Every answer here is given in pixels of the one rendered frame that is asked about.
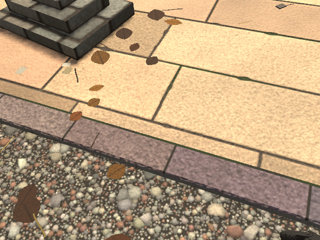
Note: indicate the right robot hand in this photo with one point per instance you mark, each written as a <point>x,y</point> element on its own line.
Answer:
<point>298,235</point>

